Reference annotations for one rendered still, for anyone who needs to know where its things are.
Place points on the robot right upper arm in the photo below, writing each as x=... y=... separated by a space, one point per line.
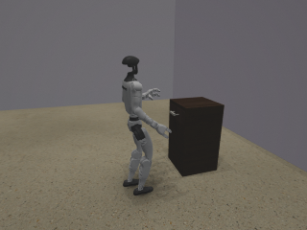
x=136 y=89

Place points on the robot right forearm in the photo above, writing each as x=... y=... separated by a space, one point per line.
x=145 y=118

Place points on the handle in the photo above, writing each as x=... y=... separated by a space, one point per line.
x=172 y=112

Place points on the drawer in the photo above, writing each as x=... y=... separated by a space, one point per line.
x=180 y=112

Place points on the robot left forearm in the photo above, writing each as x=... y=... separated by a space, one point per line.
x=144 y=96

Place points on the robot head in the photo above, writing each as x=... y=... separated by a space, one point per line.
x=131 y=62

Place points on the robot left hand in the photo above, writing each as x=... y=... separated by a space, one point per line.
x=150 y=93

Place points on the cabinet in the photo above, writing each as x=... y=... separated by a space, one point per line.
x=194 y=146

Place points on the robot right hand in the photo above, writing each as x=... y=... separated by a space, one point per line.
x=161 y=129

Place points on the robot left thigh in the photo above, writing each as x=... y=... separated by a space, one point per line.
x=136 y=153

